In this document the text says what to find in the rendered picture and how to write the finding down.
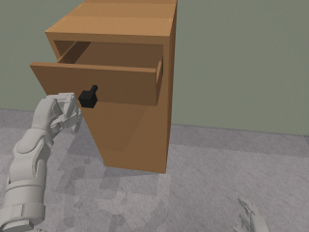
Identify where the handle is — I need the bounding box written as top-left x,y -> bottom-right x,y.
78,85 -> 98,108

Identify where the robot right hand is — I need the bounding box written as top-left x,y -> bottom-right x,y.
234,196 -> 270,232

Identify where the drawer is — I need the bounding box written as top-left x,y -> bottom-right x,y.
29,41 -> 163,106

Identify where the cabinet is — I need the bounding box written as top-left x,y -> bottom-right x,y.
44,0 -> 178,174

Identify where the robot left forearm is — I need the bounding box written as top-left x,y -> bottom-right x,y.
0,128 -> 54,232

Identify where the robot left hand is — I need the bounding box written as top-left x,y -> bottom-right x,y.
31,92 -> 83,139

